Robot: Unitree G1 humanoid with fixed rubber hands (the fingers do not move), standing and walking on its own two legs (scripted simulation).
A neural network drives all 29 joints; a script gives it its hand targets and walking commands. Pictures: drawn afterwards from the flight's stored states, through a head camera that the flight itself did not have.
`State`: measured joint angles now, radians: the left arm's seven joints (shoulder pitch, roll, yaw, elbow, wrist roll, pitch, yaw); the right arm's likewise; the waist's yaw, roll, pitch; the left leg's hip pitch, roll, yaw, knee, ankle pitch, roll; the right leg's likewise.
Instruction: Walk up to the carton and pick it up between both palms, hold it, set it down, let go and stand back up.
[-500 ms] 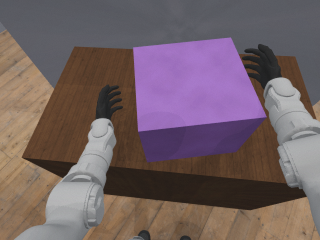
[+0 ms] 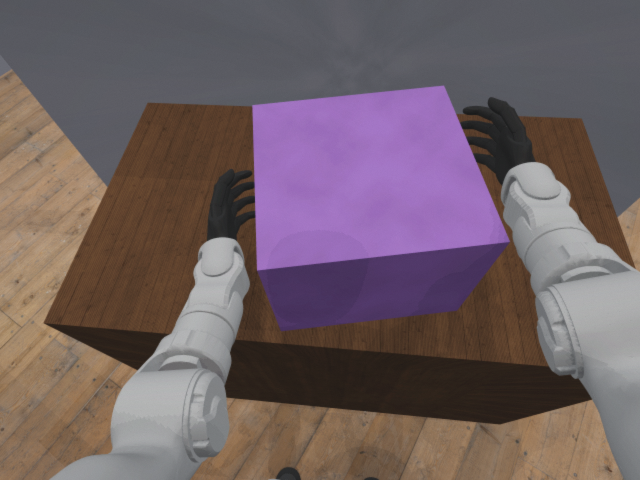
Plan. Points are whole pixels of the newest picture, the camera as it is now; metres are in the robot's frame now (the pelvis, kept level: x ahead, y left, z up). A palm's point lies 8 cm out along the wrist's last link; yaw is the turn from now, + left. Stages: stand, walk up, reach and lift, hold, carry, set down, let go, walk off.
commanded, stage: reach and lift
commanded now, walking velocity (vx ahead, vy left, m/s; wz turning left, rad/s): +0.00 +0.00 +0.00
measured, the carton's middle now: (359, 212) +0.47 +0.03 -0.01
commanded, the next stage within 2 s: none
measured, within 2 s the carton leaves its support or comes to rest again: leaves its support in 1.34 s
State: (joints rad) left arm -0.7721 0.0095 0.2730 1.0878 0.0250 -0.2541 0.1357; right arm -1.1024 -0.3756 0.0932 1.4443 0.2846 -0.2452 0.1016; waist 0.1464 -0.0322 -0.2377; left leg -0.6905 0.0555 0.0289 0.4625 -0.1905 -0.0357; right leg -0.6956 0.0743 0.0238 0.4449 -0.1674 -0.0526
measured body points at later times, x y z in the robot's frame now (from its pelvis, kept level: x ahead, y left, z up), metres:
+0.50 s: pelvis +0.02 +0.00 +0.01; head +0.10 +0.02 +0.46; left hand +0.40 +0.21 +0.03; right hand +0.50 -0.14 +0.09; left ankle -0.01 +0.14 -0.73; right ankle +0.00 -0.08 -0.73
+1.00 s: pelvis +0.03 +0.01 +0.01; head +0.10 +0.02 +0.46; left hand +0.40 +0.22 +0.03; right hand +0.50 -0.13 +0.09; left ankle -0.01 +0.13 -0.73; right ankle +0.00 -0.08 -0.73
